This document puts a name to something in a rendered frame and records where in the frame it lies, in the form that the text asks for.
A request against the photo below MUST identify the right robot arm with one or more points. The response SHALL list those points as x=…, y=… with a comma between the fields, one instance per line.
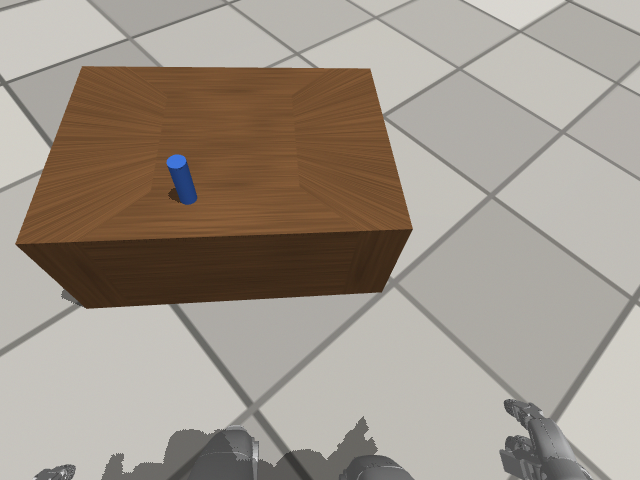
x=563, y=469

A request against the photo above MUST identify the right robot hand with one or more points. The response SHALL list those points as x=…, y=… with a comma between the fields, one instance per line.
x=522, y=456

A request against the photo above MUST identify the can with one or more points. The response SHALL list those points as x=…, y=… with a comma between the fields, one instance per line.
x=182, y=179

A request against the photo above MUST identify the left robot hand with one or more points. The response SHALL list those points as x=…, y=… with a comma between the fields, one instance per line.
x=64, y=472

